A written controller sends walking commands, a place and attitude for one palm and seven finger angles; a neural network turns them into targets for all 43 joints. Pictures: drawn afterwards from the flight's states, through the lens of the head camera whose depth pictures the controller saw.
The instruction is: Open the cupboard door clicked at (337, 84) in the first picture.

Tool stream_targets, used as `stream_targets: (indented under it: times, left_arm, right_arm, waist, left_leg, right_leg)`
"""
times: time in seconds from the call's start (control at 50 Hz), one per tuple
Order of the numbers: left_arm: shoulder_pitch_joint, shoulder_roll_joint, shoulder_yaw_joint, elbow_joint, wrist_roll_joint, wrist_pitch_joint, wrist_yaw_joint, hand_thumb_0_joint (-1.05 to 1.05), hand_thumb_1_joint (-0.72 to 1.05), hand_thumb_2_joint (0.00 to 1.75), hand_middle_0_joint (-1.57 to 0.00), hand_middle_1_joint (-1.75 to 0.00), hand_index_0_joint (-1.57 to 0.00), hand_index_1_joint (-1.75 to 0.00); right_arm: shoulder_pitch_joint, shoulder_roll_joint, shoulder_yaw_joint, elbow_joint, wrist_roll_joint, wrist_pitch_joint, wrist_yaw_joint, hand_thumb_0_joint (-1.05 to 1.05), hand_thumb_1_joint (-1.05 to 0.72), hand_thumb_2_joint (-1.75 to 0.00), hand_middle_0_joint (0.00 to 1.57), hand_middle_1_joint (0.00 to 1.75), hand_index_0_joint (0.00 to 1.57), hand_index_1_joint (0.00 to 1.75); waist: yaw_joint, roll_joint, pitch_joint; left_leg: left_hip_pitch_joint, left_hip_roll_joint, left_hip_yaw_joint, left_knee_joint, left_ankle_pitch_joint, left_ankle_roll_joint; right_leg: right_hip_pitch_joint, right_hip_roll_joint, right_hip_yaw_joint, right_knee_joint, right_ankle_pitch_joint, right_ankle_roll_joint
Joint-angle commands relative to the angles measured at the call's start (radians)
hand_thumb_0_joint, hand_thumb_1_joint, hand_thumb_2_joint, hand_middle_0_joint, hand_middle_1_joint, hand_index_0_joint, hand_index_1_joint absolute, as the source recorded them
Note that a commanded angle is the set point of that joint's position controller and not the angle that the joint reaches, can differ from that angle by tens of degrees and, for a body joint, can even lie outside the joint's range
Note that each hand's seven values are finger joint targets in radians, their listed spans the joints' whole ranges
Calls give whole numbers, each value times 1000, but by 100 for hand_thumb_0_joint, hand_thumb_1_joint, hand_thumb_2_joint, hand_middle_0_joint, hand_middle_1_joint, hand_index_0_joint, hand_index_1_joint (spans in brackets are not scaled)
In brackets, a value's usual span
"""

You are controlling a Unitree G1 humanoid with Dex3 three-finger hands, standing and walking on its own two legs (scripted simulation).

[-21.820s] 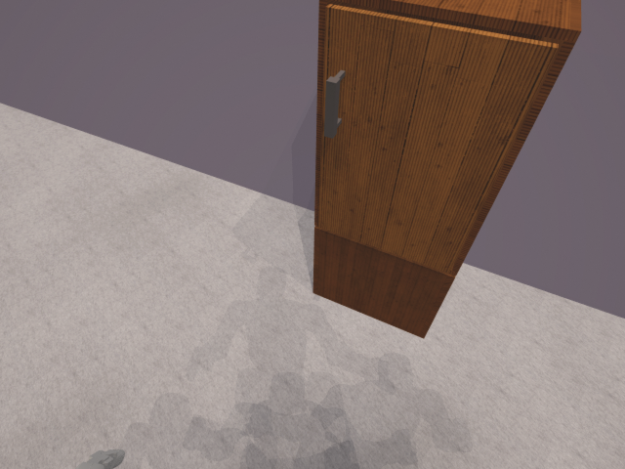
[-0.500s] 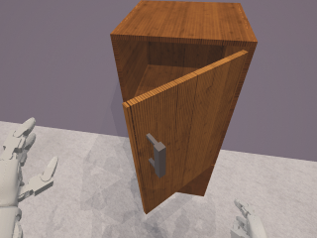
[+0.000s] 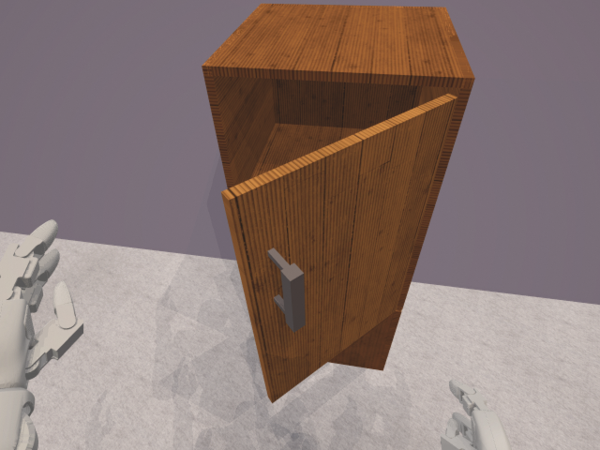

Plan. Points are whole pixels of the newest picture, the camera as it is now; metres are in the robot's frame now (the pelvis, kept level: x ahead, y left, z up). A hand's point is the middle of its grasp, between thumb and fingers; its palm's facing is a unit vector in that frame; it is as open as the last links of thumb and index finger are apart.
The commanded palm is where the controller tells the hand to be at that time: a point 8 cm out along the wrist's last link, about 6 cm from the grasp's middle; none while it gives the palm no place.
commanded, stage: step back with the hand held close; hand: left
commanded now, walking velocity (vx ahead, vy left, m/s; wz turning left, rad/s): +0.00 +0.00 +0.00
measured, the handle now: (285, 290) +0.31 +0.07 +0.06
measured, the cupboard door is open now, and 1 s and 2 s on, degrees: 46 46 46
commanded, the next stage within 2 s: stop stepping back and stand still in 1.28 s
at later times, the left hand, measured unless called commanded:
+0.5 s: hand (44, 356) +0.15 +0.28 +0.15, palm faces +0.34 -0.79 -0.51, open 7.4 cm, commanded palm +0.09 +0.32 +0.17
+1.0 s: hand out of the picture +0.07 +0.30 +0.15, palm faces +0.45 -0.77 -0.45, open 7.4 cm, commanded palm +0.01 +0.34 +0.17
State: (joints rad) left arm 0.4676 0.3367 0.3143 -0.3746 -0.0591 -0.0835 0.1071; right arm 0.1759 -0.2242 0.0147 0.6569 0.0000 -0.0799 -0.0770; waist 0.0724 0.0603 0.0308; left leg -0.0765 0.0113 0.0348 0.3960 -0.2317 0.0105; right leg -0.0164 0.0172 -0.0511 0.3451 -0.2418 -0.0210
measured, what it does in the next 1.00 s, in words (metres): shifts its weight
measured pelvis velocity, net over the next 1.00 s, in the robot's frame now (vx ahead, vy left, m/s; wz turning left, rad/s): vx -0.12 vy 0.04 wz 0.05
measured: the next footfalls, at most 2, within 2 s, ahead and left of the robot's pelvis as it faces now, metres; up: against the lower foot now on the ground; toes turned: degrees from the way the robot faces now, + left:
right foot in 1.36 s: -0.26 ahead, -0.08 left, +0.00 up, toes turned -3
left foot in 1.50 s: -0.07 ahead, +0.10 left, +0.00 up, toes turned -5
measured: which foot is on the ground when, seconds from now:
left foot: down 0.00-1.00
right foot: down 0.00-1.00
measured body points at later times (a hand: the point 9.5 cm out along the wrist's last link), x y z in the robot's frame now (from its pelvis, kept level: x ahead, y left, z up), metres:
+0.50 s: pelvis -0.05 +0.02 -0.01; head -0.03 +0.02 +0.44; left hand +0.13 +0.32 +0.17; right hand +0.13 -0.23 -0.08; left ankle +0.00 +0.11 -0.74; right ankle -0.03 -0.10 -0.74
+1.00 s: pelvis -0.12 +0.04 -0.03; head -0.10 +0.06 +0.42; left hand +0.04 +0.33 +0.18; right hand +0.06 -0.20 -0.10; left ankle -0.03 +0.12 -0.74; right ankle -0.03 -0.10 -0.74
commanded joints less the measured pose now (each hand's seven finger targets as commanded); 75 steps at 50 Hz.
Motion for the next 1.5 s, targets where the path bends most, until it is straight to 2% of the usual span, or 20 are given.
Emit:
stream_targets:
  times: [0.0,0.04,0.12,0.3,0.6,0.76,0.84,0.9,0.96,1.02,1.08,1.16,1.26,1.3,1.34,1.36,1.38,1.4,1.44,1.48]
  left_arm:
    - [-92,180,122,-194,-3,-67,20,0,90,90,-20,-30,-20,-30]
    - [-212,332,259,-284,-3,-113,28,0,90,90,-20,-30,-20,-30]
    - [13,189,143,-199,3,-106,4,0,90,90,-20,-30,-20,-30]
    - [83,260,211,-310,3,-105,33,0,90,90,-20,-30,-20,-30]
    - [64,244,227,-350,36,-166,63,0,90,90,-20,-30,-20,-30]
    - [58,248,258,-350,51,-190,61,0,90,90,-20,-30,-20,-30]
    - [25,244,240,-356,49,-197,61,0,90,90,-20,-30,-20,-30]
    - [2,249,218,-361,37,-192,76,0,90,90,-20,-30,-20,-30]
    - [4,271,236,-383,37,-191,81,0,90,90,-20,-30,-20,-30]
    - [27,280,296,-428,42,-218,73,0,90,90,-20,-30,-20,-30]
    - [16,268,280,-411,28,-211,76,0,90,90,-20,-30,-20,-30]
    - [28,215,199,-440,17,-183,77,0,90,90,-20,-30,-20,-30]
    - [52,258,217,-392,-8,-174,61,0,90,90,-20,-30,-20,-30]
    - [34,287,228,-410,-22,-198,41,0,90,90,-20,-30,-20,-30]
    - [2,358,274,-415,-26,-219,43,0,90,90,-20,-30,-20,-30]
    - [-23,386,300,-421,-7,-236,49,0,90,90,-20,-30,-20,-30]
    - [-12,308,230,-379,-10,-212,35,0,90,90,-20,-30,-20,-30]
    - [23,318,256,-376,-6,-185,35,0,90,90,-20,-30,-20,-30]
    - [72,300,268,-339,-11,-145,36,0,90,90,-20,-30,-20,-30]
    - [66,281,248,-335,-19,-146,35,0,90,90,-20,-30,-20,-30]
  right_arm:
    - [-143,-102,-34,-168,-4,-62,-8,0,-90,-90,20,30,20,30]
    - [-124,-121,-29,-204,11,-49,-10,0,-90,-90,20,30,20,30]
    - [-114,-121,-41,-209,3,-7,-8,0,-90,-90,20,30,20,30]
    - [-106,-120,-63,-260,16,31,-23,0,-90,-90,20,30,20,30]
    - [-70,-139,-67,-270,8,-27,-22,0,-90,-90,20,30,20,30]
    - [-62,-132,-71,-257,0,-68,-18,0,-90,-90,20,30,20,30]
    - [-37,-123,-79,-237,-1,-66,-6,0,-90,-90,20,30,20,30]
    - [-26,-96,-72,-192,-2,-53,5,0,-90,-90,20,30,20,30]
    - [-65,-103,-71,-186,1,-44,-6,0,-90,-90,20,30,20,30]
    - [-82,-129,-80,-218,-11,-74,-14,0,-90,-90,20,30,20,30]
    - [-75,-99,-91,-189,-16,-99,-1,0,-90,-90,20,30,20,30]
    - [-82,-99,-79,-169,-11,-111,16,0,-90,-90,20,30,20,30]
    - [-57,-94,-66,-149,-23,-101,21,0,-90,-90,20,30,20,30]
    - [-53,-85,-62,-150,-20,-73,24,0,-90,-90,20,30,20,30]
    - [-86,-71,-47,-152,-17,-58,13,0,-90,-90,20,30,20,30]
    - [-77,-63,-35,-138,-42,-75,8,0,-90,-90,20,30,20,30]
    - [-62,-62,-50,-146,-8,-79,0,0,-90,-90,20,30,20,30]
    - [-75,-76,-48,-177,6,-76,-6,0,-90,-90,20,30,20,30]
    - [-84,-77,-30,-183,7,-61,-21,0,-90,-90,20,30,20,30]
    - [-85,-120,-39,-186,9,-81,-28,0,-90,-90,20,30,20,30]
  waist:
    - [0,-24,-54]
    - [-44,-45,6]
    - [-52,-27,-77]
    - [-51,-29,-204]
    - [-69,36,-71]
    - [-61,73,-95]
    - [-76,-113,-52]
    - [-89,-239,-118]
    - [-92,-99,-76]
    - [-75,280,-142]
    - [-73,33,-131]
    - [-68,189,-159]
    - [-60,204,-220]
    - [-63,75,-222]
    - [-60,-151,-181]
    - [-56,-110,-181]
    - [-70,-292,-205]
    - [-73,-324,-205]
    - [-93,-131,-151]
    - [-75,153,-120]
  left_leg:
    - [37,5,-29,-41,209,17]
    - [-20,23,-58,2,158,38]
    - [-16,36,-57,34,231,31]
    - [-62,76,-70,52,401,23]
    - [-427,117,-176,-69,-309,60]
    - [-566,153,-214,-124,-398,89]
    - [-416,43,-124,139,-324,37]
    - [-182,-15,-62,415,-130,-6]
    - [-190,26,-112,193,-115,16]
    - [-603,342,-460,-301,-454,152]
    - [-384,327,-389,-183,-173,175]
    - [-255,247,-248,-249,-184,99]
    - [-122,193,-158,-267,-55,9]
    - [-9,136,-73,-78,110,-36]
    - [5,39,-18,297,-8,-50]
    - [-81,26,-14,382,-88,-55]
    - [-185,-25,-42,436,-103,-46]
    - [-215,-17,-32,423,-52,-31]
    - [-127,-11,-24,198,189,-10]
    - [-49,109,-199,-23,341,42]
  right_leg:
    - [-78,-21,33,-65,187,7]
    - [-192,-69,114,-111,218,15]
    - [-190,-98,88,-62,274,17]
    - [-142,-90,80,72,402,23]
    - [-174,-59,112,116,-119,15]
    - [-42,-6,110,260,-18,24]
    - [-328,-120,291,23,-227,-43]
    - [-507,-275,346,-43,-47,-111]
    - [-501,-206,245,65,5,-63]
    - [-116,79,77,669,-186,49]
    - [-348,47,147,833,-250,38]
    - [-300,47,42,615,-282,29]
    - [-163,62,-25,134,-268,-11]
    - [-206,-28,54,-137,-92,-41]
    - [-441,-283,256,-179,144,-103]
    - [-416,-329,232,-122,342,-128]
    - [-262,-271,147,0,525,-112]
    - [-214,-240,118,64,631,-88]
    - [-243,-166,58,137,525,-20]
    - [-298,-12,5,219,27,42]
